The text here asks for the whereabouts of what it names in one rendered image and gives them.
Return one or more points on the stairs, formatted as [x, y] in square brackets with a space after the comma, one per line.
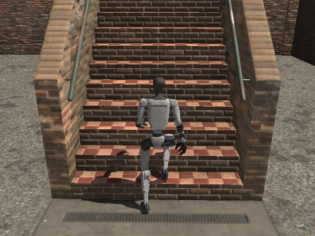
[135, 42]

